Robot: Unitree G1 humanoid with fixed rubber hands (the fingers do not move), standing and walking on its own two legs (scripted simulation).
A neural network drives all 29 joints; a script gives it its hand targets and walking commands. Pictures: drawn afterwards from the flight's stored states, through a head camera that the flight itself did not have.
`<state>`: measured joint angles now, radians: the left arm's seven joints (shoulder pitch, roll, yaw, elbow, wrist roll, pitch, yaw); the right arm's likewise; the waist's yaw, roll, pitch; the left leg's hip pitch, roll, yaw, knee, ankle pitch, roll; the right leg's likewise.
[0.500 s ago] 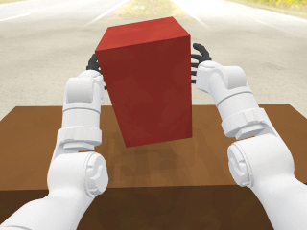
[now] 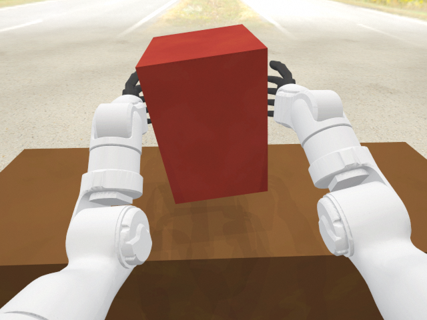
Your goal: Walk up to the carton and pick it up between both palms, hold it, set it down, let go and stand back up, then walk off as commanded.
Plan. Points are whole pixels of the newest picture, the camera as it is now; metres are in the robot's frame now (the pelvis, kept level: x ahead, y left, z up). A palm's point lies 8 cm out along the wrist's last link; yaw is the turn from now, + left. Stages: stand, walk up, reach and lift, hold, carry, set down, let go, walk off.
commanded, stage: hold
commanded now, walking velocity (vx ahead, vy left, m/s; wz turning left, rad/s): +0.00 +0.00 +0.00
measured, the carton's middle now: (209, 112) +0.40 +0.00 +0.27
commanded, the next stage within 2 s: none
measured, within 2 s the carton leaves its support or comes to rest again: neither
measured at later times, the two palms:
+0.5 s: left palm (131, 107) +0.38 +0.14 +0.29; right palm (283, 96) +0.37 -0.12 +0.31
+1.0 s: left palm (132, 109) +0.38 +0.14 +0.29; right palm (284, 97) +0.37 -0.12 +0.31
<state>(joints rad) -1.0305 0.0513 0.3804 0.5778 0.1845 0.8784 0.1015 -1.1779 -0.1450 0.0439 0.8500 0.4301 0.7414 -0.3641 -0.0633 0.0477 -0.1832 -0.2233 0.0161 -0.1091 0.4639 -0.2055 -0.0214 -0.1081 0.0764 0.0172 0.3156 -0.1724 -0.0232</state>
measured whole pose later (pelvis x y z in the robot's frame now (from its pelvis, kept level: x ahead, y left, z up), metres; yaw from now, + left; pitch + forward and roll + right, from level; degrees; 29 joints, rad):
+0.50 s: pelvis +0.00 +0.00 +0.00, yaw +0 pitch -3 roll -2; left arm -1.02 0.05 0.38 0.54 0.18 0.90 0.10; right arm -1.17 -0.14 0.04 0.82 0.44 0.75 -0.37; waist -0.07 0.04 -0.18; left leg -0.21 0.02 -0.12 0.47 -0.21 -0.02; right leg -0.09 0.08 0.01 0.32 -0.18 -0.03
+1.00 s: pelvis +0.00 +0.00 +0.00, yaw +0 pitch -2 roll -3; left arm -1.03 0.05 0.38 0.57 0.17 0.87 0.10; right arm -1.19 -0.15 0.03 0.84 0.42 0.75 -0.37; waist -0.07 0.04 -0.18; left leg -0.23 0.01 -0.11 0.47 -0.20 -0.02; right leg -0.11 0.08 0.02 0.31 -0.17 -0.02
